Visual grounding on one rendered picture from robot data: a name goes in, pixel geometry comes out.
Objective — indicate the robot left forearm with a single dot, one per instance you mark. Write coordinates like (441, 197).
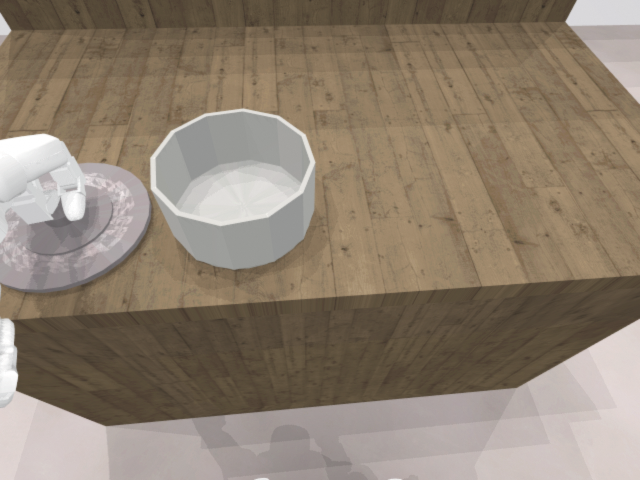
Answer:
(13, 183)

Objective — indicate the lid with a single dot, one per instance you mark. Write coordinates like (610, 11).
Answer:
(39, 258)

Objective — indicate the knob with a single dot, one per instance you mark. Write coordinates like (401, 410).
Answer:
(59, 217)

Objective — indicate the robot left hand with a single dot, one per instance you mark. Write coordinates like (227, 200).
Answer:
(40, 154)

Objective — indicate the table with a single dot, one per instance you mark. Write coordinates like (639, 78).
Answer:
(476, 217)

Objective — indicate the pot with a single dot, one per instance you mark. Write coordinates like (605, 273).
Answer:
(236, 187)

